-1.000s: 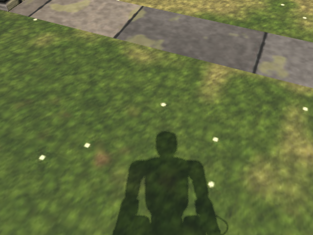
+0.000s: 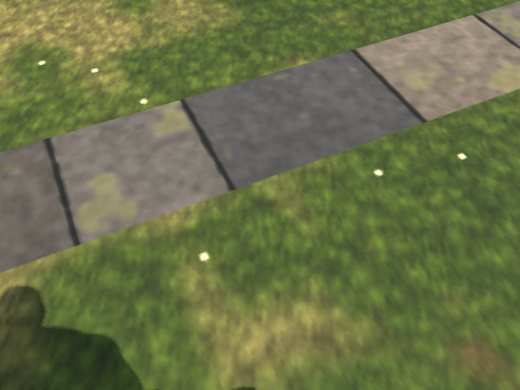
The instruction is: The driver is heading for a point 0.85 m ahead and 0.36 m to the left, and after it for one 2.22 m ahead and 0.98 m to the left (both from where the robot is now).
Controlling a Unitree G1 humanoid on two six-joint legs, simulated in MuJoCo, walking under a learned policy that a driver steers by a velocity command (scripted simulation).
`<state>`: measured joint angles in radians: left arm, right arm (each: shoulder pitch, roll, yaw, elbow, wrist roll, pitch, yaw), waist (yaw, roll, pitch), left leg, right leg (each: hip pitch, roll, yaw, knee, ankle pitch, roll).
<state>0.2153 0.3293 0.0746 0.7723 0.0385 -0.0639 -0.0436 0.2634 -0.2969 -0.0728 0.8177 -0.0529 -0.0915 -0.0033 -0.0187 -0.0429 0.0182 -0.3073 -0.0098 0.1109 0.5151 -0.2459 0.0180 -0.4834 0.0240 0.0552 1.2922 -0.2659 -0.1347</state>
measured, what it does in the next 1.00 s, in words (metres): walks ahead, turning left: right foot, then left foot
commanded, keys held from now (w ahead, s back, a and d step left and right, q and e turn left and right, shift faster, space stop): w+q+shift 0.88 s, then q+shift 0.12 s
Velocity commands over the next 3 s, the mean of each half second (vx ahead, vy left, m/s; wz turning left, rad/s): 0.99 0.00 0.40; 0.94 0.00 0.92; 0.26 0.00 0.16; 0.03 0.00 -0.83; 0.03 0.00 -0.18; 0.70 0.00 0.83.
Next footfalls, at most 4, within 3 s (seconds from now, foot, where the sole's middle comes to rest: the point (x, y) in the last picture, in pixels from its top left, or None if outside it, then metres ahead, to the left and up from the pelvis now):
0.26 right None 0.44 -0.12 -0.77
0.72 left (208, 274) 0.80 0.16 -0.77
1.12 right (171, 169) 1.20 0.31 -0.77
1.46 left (130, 213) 1.02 0.42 -0.77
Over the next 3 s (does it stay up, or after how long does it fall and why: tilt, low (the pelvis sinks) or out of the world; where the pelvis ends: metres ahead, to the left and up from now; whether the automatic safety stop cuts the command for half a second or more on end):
stays up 1.27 0.43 -0.04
